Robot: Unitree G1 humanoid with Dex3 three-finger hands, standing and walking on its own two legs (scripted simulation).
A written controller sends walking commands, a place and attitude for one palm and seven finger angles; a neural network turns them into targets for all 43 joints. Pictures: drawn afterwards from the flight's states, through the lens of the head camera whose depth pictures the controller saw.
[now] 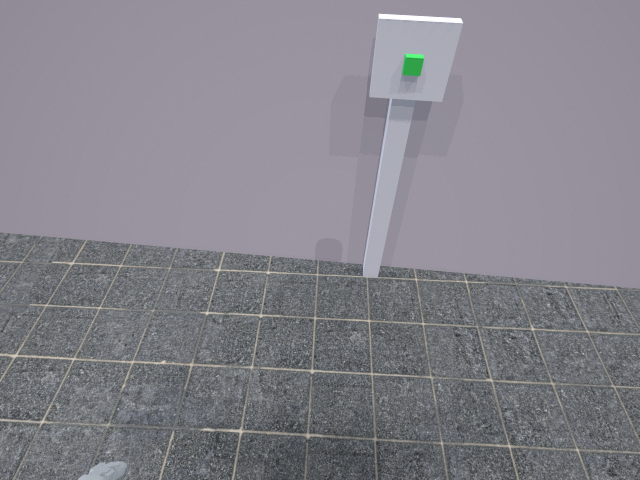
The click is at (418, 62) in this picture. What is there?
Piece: button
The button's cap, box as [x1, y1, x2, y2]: [402, 54, 423, 75]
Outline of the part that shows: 405,54 402,70 403,74 419,75 423,56 419,54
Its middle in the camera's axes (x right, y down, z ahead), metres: +0.21 -0.40 +0.89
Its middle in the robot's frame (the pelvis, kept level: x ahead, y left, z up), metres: +0.96 -0.16 +0.10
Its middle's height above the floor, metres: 0.87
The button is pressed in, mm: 0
